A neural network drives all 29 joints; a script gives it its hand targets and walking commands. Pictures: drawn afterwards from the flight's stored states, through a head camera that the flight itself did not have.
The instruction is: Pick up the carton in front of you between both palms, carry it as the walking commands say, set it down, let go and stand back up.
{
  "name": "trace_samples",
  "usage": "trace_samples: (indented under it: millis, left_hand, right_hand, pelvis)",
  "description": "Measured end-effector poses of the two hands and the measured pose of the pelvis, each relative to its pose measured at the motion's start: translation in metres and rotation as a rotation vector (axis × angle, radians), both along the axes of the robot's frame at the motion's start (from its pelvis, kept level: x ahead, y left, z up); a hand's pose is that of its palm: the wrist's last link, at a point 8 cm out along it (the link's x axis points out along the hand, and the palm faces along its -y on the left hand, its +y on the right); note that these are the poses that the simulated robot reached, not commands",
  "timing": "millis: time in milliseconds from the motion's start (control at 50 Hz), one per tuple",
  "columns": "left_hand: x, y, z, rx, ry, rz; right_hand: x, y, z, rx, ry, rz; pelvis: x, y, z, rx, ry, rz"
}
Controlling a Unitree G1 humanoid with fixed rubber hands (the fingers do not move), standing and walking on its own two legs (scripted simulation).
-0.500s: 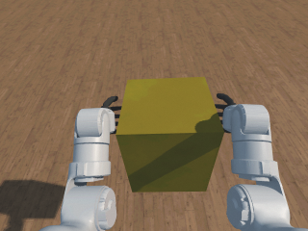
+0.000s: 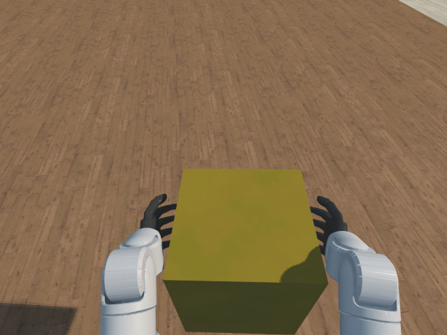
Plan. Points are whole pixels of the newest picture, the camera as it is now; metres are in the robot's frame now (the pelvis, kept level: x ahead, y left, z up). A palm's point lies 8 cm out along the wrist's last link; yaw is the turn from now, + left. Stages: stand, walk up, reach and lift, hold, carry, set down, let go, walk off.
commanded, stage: carry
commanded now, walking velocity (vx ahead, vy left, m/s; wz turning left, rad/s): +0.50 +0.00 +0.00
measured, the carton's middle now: (240, 254) +0.28 +0.00 +0.00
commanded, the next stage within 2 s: none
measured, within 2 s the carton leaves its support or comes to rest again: neither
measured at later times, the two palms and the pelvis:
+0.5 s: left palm (188, 128) +0.55 +0.12 +0.07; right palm (312, 126) +0.58 -0.18 +0.07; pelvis +0.31 -0.05 +0.00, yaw +4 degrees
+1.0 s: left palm (186, 77) +0.77 +0.14 +0.08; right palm (290, 78) +0.77 -0.15 +0.08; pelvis +0.51 -0.01 -0.02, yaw +1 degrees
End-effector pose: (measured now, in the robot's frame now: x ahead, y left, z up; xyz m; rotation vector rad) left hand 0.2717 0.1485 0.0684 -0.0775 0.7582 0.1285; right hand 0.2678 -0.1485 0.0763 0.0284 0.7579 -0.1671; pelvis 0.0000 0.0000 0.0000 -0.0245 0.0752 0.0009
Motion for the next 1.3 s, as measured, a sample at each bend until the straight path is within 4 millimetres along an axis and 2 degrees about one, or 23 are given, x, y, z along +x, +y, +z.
trace_samples:
  millis: [100, 180, 280, 360, 440, 540, 640, 700, 760, 860, 1040, 1160, 1300]
  left_hand:
    - [0.055, -0.005, 0.022, 0.015, -0.075, 0.003]
    - [0.107, -0.015, 0.028, 0.030, -0.109, 0.015]
    - [0.181, -0.034, 0.014, 0.068, -0.102, 0.029]
    - [0.216, -0.038, -0.003, 0.075, 0.010, 0.054]
    - [0.247, -0.035, -0.003, 0.067, 0.048, 0.084]
    - [0.301, -0.030, 0.009, 0.065, 0.004, 0.085]
    - [0.364, -0.018, 0.020, 0.056, -0.074, 0.062]
    - [0.405, -0.006, 0.017, 0.038, -0.116, 0.051]
    - [0.434, 0.002, 0.006, 0.008, -0.080, 0.054]
    - [0.462, 0.002, -0.003, 0.004, -0.010, 0.043]
    - [0.505, -0.008, 0.010, 0.035, -0.065, 0.024]
    - [0.509, -0.014, 0.000, 0.046, -0.034, 0.015]
    - [0.501, -0.020, -0.016, 0.056, -0.021, 0.008]
  right_hand:
    - [0.057, -0.005, 0.019, 0.003, -0.075, 0.012]
    - [0.112, -0.015, 0.021, 0.016, -0.109, 0.025]
    - [0.192, -0.034, -0.003, 0.048, -0.103, 0.042]
    - [0.238, -0.038, -0.018, 0.044, 0.009, 0.079]
    - [0.276, -0.034, -0.018, 0.054, 0.046, 0.091]
    - [0.329, -0.029, -0.005, 0.043, 0.002, 0.099]
    - [0.385, -0.018, 0.009, 0.035, -0.075, 0.073]
    - [0.421, -0.006, 0.010, 0.020, -0.116, 0.058]
    - [0.450, 0.002, 0.005, -0.010, -0.080, 0.062]
    - [0.474, 0.001, -0.004, -0.006, -0.011, 0.042]
    - [0.511, -0.009, 0.000, 0.022, -0.066, 0.024]
    - [0.515, -0.015, -0.011, 0.021, -0.035, 0.025]
    - [0.508, -0.021, -0.026, 0.005, -0.022, 0.038]
  pelvis:
    - [0.065, -0.007, 0.000, 0.007, -0.011, 0.005]
    - [0.125, -0.018, -0.010, 0.020, -0.024, 0.011]
    - [0.201, -0.038, -0.033, 0.007, -0.041, 0.038]
    - [0.238, -0.049, -0.023, 0.021, -0.030, 0.062]
    - [0.276, -0.054, -0.009, 0.033, -0.020, 0.065]
    - [0.328, -0.049, 0.000, 0.043, -0.014, 0.058]
    - [0.386, -0.032, -0.006, 0.028, -0.023, 0.055]
    - [0.424, -0.018, -0.020, 0.012, -0.036, 0.042]
    - [0.447, -0.012, -0.021, 0.039, -0.026, 0.030]
    - [0.474, -0.008, -0.014, 0.032, -0.021, 0.022]
    - [0.513, -0.011, -0.017, 0.035, -0.002, 0.012]
    - [0.522, -0.017, -0.019, 0.035, -0.005, 0.011]
    - [0.518, -0.023, -0.023, 0.036, -0.016, 0.010]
